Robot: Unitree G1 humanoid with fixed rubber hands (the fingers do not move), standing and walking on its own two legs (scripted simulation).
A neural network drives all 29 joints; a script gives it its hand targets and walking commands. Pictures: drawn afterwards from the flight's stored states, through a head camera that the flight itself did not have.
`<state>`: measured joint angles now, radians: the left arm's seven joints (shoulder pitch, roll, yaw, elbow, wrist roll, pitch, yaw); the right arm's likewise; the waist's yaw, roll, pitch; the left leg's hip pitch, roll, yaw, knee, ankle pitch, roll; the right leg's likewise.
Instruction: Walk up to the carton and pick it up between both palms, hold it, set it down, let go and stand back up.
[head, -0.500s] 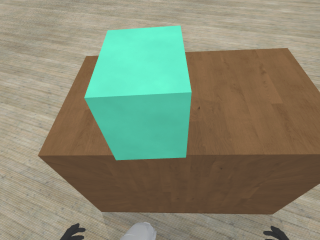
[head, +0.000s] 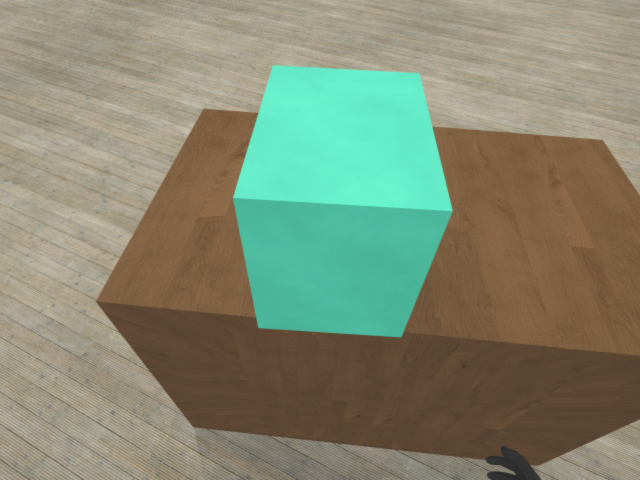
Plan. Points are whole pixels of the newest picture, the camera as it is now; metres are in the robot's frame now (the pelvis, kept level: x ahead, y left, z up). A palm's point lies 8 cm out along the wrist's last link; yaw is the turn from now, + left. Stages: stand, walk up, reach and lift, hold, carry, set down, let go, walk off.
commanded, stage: walk up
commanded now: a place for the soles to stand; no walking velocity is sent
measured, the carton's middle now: (337, 202) +0.48 +0.00 +0.07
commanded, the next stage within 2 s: none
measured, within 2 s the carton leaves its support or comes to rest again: neither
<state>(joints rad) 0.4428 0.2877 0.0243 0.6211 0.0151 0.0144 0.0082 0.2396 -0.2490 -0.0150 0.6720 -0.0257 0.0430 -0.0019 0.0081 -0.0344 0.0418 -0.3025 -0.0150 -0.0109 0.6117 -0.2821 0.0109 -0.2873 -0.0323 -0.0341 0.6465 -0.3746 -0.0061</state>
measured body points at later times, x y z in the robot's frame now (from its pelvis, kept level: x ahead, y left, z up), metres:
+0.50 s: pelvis +0.02 +0.01 +0.01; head +0.04 +0.02 +0.46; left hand +0.13 +0.27 -0.10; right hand +0.14 -0.25 -0.10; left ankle +0.03 +0.12 -0.73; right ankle +0.01 -0.12 -0.73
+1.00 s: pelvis +0.02 +0.02 +0.00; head +0.03 +0.02 +0.45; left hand +0.08 +0.30 -0.11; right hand +0.12 -0.25 -0.11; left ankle +0.02 +0.13 -0.72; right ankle +0.01 -0.12 -0.73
